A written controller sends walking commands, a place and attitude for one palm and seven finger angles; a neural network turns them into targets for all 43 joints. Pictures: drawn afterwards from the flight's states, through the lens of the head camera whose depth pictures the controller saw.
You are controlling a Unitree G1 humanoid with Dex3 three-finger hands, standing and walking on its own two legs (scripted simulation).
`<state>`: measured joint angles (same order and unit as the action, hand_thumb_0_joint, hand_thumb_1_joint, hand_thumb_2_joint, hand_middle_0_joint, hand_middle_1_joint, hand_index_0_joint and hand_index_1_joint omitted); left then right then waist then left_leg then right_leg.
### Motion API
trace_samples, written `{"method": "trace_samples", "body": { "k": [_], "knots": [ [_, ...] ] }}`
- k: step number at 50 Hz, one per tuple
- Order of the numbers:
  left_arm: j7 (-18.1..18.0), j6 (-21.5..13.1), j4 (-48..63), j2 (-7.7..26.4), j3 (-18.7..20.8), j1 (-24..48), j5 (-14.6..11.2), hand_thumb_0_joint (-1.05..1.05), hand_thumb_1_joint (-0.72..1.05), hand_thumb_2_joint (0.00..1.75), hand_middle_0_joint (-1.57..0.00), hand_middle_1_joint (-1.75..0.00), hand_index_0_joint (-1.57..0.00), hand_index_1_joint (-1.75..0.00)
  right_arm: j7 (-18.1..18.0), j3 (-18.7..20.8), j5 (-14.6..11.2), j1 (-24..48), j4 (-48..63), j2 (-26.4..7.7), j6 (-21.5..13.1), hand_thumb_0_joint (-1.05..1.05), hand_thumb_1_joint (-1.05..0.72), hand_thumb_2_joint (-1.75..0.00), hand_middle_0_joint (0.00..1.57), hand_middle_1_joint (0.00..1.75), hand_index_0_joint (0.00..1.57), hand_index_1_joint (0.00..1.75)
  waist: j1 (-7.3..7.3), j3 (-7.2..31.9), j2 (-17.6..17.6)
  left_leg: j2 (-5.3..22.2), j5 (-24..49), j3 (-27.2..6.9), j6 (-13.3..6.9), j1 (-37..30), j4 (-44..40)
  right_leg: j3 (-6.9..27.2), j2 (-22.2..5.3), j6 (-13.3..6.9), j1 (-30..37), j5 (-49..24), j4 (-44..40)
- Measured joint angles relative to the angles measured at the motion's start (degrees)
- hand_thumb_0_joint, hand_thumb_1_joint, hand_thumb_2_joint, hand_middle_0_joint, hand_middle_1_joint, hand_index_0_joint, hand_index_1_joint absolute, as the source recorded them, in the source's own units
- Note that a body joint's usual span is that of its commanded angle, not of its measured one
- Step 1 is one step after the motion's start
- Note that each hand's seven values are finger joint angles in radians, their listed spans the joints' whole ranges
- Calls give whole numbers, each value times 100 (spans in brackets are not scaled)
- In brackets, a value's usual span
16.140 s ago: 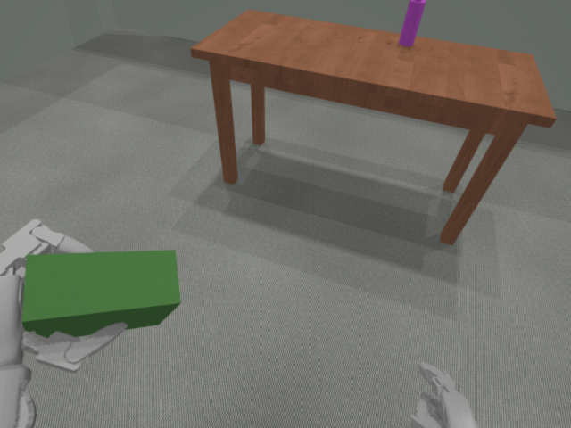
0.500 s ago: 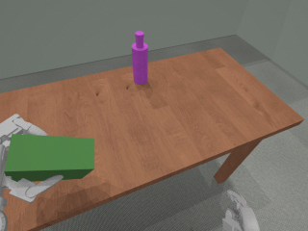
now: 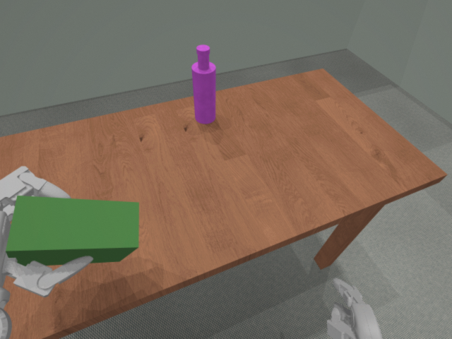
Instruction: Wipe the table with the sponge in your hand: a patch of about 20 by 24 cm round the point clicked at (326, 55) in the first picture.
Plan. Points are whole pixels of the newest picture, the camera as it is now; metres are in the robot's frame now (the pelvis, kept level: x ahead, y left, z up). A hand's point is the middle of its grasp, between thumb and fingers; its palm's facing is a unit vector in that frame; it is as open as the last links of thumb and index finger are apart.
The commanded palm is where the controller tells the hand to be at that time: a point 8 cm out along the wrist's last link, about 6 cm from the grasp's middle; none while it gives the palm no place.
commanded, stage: shuffle to correct the standing spot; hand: left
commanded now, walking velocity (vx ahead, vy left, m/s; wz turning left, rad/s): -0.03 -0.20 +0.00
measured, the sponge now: (96, 234) +0.23 +0.20 +0.13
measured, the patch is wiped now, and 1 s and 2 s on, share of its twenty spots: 0.00 0.00 0.00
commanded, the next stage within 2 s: none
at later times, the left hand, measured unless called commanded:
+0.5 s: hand (47, 234) +0.21 +0.24 +0.16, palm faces +0.31 -0.86 -0.39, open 10.3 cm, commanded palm +0.16 +0.28 +0.18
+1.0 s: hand (47, 235) +0.21 +0.24 +0.16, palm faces +0.32 -0.86 -0.40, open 10.3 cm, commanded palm +0.16 +0.28 +0.18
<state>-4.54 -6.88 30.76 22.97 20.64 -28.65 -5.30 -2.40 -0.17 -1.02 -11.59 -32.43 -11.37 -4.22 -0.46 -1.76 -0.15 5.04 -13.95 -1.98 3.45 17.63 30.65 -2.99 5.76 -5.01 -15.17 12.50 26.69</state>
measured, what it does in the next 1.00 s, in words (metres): stands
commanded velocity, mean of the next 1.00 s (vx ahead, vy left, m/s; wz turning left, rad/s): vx -0.03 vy -0.20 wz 0.00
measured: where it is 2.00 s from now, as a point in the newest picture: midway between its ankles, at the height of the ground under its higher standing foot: outside the picture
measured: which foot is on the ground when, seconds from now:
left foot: down 0.00-1.00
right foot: down 0.00-1.00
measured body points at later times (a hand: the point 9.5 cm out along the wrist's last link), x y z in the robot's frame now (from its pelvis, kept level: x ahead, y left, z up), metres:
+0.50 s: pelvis +0.00 +0.00 +0.00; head +0.02 +0.01 +0.45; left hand +0.19 +0.28 +0.18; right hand +0.17 -0.24 -0.08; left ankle +0.02 +0.16 -0.73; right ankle +0.02 -0.06 -0.73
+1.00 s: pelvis +0.00 +0.00 +0.00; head +0.01 +0.00 +0.45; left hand +0.19 +0.28 +0.18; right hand +0.17 -0.23 -0.08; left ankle +0.02 +0.16 -0.73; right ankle +0.02 -0.06 -0.73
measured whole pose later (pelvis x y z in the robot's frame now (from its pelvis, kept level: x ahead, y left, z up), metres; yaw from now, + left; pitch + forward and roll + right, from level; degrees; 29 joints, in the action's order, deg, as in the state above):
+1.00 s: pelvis +0.00 +0.00 +0.00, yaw +0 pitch +0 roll -1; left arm -4.8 -6.5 30.3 22.4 20.3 -28.5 -5.5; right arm -2.5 -0.3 -1.1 -11.8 -32.8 -11.6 -4.1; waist -0.3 -1.2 -0.6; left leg 5.1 -13.7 -2.2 3.4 17.7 30.6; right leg -3.3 5.8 -5.2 -15.1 12.3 26.7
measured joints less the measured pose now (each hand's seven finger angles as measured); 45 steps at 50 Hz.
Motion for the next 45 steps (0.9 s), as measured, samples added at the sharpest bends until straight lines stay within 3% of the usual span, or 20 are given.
{"method": "trace_samples", "body": {
  "k": [45],
  "knots": [
    [-10,20,-47,-17,-18,-16,-11,-1,-52,104,-71,-135,-73,-135,-3,-26,-4,-21,-10,-6,5,1,-91,-90,20,30,20,30,17,52,-63,-1,47,-27,-2,0,-28,-30,-1,-6,17,-47,-44]
  ]
}}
